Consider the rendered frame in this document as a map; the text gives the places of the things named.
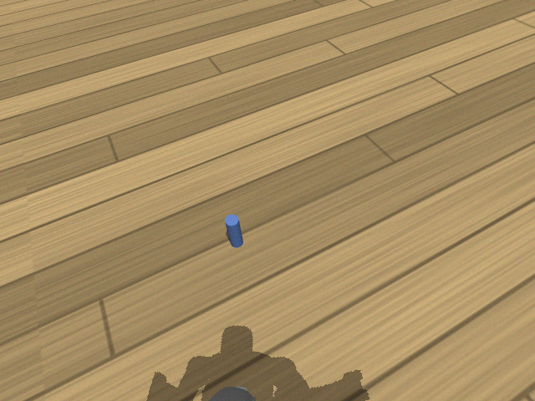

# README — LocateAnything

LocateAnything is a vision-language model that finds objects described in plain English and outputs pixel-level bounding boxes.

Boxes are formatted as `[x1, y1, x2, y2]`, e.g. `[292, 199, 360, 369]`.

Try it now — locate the can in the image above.
[225, 215, 243, 248]

